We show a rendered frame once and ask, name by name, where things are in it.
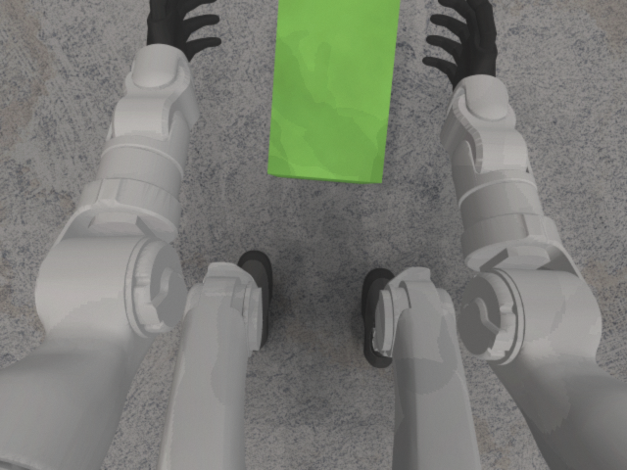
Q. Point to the robot left forearm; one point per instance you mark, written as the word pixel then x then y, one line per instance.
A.
pixel 136 188

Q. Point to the robot left upper arm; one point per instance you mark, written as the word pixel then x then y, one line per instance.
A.
pixel 102 302

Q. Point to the left robot thigh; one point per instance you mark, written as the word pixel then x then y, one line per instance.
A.
pixel 204 424

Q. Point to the robot right upper arm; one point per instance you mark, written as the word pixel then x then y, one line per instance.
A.
pixel 539 331

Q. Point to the left robot hand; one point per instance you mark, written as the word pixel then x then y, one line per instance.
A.
pixel 166 25

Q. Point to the left robot shin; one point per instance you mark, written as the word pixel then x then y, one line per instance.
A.
pixel 215 269

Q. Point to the right robot hand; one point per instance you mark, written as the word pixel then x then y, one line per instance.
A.
pixel 477 52

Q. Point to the carton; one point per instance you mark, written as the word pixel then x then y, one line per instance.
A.
pixel 332 83

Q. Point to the robot right forearm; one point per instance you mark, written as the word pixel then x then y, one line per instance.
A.
pixel 503 221

